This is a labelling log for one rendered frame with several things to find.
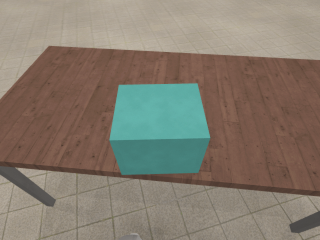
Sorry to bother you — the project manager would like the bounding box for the table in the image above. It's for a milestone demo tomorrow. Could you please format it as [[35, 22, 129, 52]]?
[[0, 46, 320, 233]]

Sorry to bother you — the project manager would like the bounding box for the carton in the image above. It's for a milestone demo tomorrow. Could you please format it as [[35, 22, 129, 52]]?
[[109, 83, 210, 175]]

